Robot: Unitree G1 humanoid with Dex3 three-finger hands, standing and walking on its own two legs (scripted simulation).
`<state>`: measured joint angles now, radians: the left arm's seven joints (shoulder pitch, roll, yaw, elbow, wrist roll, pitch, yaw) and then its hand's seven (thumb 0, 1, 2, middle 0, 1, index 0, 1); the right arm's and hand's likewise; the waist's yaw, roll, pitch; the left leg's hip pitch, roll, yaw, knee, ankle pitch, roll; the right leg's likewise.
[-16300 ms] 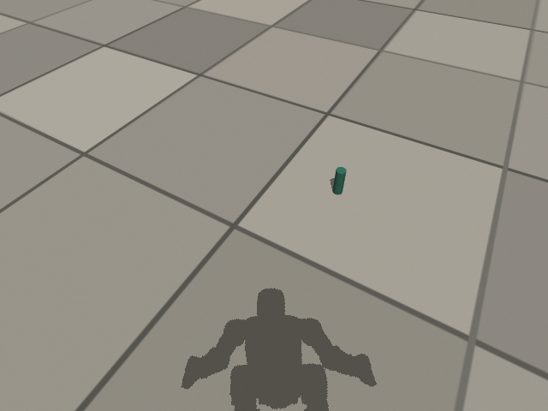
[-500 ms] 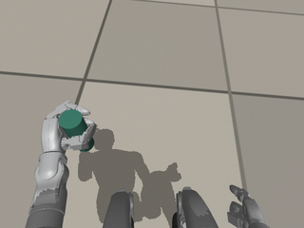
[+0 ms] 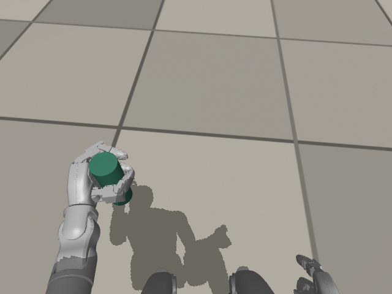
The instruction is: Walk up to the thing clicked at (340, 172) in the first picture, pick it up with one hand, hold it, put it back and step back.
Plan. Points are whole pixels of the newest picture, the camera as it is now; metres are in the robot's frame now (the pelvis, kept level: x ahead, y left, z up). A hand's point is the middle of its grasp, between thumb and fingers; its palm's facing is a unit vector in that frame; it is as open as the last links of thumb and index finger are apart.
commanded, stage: lift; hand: left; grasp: from the side
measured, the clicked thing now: (113, 181) +0.34 +0.18 +0.01
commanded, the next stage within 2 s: hold in 0.40 s
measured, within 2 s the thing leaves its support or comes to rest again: neither
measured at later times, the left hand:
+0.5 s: hand (117, 163) +0.35 +0.16 +0.07, palm faces +0.08 -1.00 -0.01, open 6.6 cm
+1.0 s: hand (117, 159) +0.35 +0.16 +0.09, palm faces +0.07 -1.00 -0.02, open 6.6 cm
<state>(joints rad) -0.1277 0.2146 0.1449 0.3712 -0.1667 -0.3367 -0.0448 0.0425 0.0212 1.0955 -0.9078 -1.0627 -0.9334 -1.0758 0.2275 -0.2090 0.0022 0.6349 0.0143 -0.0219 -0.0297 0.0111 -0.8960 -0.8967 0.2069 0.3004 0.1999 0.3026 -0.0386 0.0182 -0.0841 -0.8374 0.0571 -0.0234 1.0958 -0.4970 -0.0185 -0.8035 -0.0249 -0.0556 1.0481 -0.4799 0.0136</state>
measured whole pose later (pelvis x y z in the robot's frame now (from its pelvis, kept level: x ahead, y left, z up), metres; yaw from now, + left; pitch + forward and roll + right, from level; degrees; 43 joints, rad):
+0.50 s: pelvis +0.02 +0.00 +0.03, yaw +0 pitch +9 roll -1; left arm -0.14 0.20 0.14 0.43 -0.17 -0.35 -0.06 0.04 0.02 1.10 -0.91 -1.07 -0.93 -1.08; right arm 0.23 -0.21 -0.01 0.65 0.01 0.00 -0.03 0.01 -0.89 -0.90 0.21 0.30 0.20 0.30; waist -0.04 0.01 -0.05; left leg -0.64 0.06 -0.01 0.93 -0.46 -0.02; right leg -0.61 -0.02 -0.05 0.89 -0.44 0.01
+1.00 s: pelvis +0.02 +0.00 +0.04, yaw +0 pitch +6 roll -1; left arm -0.14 0.19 0.13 0.44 -0.16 -0.35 -0.06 0.04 0.02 1.09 -0.90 -1.07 -0.93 -1.08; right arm 0.23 -0.21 -0.01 0.65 0.01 0.02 -0.03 0.01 -0.91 -0.90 0.21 0.30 0.20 0.30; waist -0.03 0.01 -0.02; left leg -0.53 0.06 0.00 0.84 -0.42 -0.02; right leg -0.51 -0.02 -0.04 0.81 -0.41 0.01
